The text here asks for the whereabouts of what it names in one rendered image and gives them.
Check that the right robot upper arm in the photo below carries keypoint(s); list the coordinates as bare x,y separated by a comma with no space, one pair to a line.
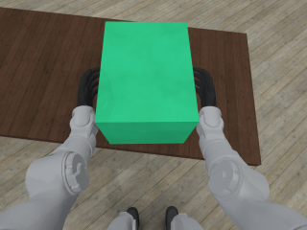
243,193

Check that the table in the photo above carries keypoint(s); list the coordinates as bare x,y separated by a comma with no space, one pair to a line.
43,56

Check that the robot left forearm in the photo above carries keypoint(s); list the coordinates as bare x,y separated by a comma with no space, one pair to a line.
82,138

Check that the left robot thigh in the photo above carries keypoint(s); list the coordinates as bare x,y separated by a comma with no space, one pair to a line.
123,223

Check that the carton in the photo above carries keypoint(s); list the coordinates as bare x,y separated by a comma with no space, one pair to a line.
146,92

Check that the right robot thigh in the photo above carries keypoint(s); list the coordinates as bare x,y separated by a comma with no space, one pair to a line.
185,223

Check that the robot thigh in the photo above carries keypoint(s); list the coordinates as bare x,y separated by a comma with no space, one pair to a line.
123,223
185,223

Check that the robot left hand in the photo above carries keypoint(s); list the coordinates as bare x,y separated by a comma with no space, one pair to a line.
86,93

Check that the robot right forearm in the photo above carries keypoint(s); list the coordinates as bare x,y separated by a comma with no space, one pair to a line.
213,144

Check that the robot right hand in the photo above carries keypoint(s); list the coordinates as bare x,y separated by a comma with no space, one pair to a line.
206,88

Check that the left robot upper arm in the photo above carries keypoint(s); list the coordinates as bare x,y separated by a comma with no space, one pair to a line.
53,183

